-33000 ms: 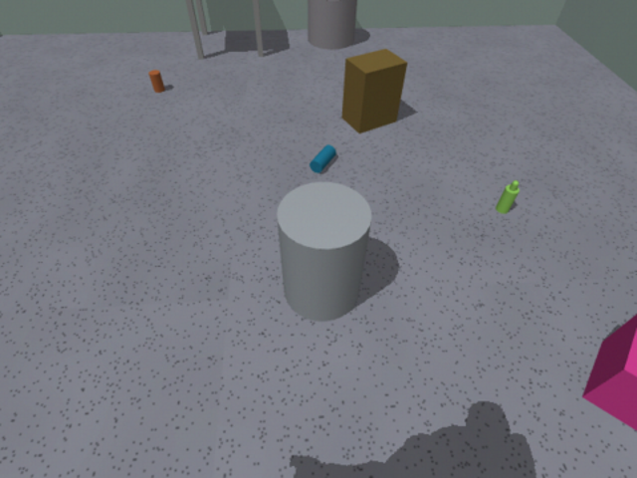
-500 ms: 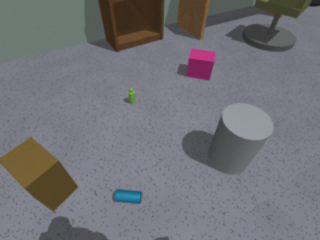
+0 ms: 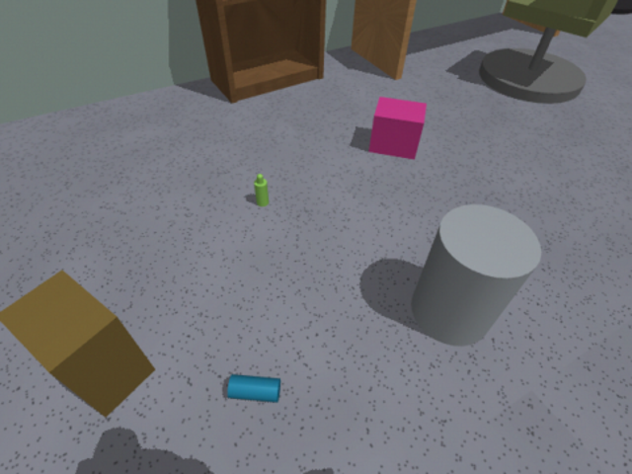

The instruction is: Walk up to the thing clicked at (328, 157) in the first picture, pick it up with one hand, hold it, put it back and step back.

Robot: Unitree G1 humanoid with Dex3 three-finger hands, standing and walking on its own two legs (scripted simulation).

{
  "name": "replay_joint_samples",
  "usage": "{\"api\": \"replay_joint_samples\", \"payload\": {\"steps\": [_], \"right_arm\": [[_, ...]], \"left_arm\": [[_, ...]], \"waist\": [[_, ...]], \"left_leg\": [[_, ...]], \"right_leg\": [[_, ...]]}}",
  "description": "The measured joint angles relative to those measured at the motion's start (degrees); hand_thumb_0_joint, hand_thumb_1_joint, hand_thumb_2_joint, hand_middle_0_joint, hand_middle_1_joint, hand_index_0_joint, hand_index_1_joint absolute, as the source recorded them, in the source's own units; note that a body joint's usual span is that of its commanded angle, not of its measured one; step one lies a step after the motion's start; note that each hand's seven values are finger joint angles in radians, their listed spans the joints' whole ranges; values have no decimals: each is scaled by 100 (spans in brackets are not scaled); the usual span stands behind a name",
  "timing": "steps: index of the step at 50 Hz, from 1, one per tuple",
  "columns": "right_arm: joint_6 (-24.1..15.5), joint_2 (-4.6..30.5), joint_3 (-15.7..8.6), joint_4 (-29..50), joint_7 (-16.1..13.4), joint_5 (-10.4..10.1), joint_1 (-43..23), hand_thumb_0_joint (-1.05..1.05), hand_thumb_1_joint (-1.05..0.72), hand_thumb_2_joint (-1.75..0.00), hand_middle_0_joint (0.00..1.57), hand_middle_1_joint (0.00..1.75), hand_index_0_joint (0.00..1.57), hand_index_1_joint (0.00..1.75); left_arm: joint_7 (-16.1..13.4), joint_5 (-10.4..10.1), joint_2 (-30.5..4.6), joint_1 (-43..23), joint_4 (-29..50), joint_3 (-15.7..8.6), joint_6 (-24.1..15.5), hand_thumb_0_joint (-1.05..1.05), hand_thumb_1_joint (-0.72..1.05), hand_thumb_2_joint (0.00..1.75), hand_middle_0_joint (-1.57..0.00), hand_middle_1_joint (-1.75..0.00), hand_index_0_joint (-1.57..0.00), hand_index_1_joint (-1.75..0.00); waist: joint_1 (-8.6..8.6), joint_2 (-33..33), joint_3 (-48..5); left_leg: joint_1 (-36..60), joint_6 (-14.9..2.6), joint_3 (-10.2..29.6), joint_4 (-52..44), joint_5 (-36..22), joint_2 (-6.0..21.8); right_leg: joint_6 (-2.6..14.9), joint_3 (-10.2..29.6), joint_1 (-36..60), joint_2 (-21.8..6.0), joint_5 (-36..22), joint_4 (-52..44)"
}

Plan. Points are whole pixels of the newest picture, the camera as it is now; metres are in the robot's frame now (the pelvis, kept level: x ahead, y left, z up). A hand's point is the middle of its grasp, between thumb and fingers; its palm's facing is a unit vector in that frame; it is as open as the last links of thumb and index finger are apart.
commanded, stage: stand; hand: left
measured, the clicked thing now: (254, 388) +0.50 +0.19 -0.75
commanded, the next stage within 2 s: walk up in 0.78 s
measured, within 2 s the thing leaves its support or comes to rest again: neither
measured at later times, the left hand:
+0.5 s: hand out of the picture +0.07 +0.25 -0.16, palm faces -0.03 -0.94 -0.34, open 7.3 cm
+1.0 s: hand out of the picture +0.08 +0.24 -0.16, palm faces -0.04 -0.93 -0.36, open 7.3 cm
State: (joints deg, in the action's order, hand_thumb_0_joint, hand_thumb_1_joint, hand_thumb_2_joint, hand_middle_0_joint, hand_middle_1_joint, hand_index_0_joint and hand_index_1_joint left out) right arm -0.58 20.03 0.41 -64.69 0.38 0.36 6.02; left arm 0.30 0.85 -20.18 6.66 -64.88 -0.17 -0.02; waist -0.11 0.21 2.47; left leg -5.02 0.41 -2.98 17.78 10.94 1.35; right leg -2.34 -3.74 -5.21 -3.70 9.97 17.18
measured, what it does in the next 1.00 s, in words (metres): stands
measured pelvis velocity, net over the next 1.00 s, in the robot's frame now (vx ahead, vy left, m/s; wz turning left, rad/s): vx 0.01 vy -0.04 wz -0.03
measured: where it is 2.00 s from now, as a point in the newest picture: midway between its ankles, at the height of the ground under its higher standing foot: outside the picture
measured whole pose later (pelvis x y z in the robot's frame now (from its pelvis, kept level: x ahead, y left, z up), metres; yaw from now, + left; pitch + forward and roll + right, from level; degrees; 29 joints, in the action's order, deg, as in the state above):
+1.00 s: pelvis +0.01 -0.04 -0.01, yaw -2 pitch -2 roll +2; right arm -2.8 21.2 -3.7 -58.3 -1.3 2.3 13.0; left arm 3.4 2.2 -24.7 9.8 -57.0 -5.0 3.9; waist 0.0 3.2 4.7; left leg -6.8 2.1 -3.9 24.5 15.5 3.6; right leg 0.9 2.7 -18.5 -3.1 25.0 42.0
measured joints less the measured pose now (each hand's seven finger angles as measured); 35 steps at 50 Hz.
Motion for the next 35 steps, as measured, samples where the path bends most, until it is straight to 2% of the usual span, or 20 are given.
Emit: {"api": "replay_joint_samples", "payload": {"steps": [35], "right_arm": [[-3,3,-11,-13,5,5,12,0,-90,-90,20,30,20,30]], "left_arm": [[-11,-5,8,29,33,32,-11,0,91,90,-21,-30,-21,-30]], "waist": [[1,-7,-5]], "left_leg": [[-12,1,3,-1,12,1]], "right_leg": [[-3,-2,-5,1,6,-15]]}}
